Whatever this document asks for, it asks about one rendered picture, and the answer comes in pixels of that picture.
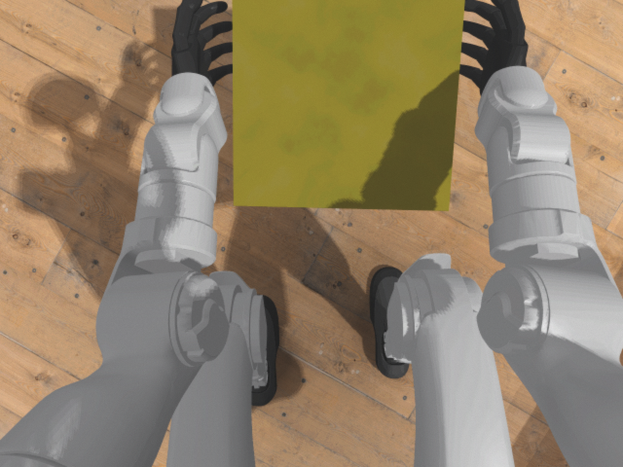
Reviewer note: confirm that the robot right hand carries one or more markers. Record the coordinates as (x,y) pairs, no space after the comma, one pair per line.
(505,40)

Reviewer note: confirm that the robot right forearm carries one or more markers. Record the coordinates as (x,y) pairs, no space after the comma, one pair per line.
(532,180)

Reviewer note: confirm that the robot left thigh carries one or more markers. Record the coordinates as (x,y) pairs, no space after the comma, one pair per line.
(212,424)

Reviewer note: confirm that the carton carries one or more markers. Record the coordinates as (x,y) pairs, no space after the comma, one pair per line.
(345,103)

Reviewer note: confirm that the robot right thigh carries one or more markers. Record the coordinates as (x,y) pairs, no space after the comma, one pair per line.
(460,416)

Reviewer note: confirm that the right robot upper arm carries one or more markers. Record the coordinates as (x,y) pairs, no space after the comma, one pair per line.
(561,332)

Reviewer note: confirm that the robot left forearm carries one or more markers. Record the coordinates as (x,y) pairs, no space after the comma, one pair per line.
(172,229)

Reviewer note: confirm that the robot thigh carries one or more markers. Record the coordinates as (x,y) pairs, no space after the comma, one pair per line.
(460,416)
(212,424)

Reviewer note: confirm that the robot left hand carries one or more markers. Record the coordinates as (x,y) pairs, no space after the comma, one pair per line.
(188,42)

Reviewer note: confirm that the left robot upper arm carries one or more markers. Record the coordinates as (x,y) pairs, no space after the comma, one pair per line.
(154,332)

